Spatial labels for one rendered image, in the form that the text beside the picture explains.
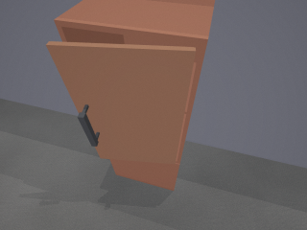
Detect handle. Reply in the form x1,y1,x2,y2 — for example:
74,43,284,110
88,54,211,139
78,104,100,147

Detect cupboard door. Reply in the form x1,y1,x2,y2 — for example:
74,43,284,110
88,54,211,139
46,41,196,165

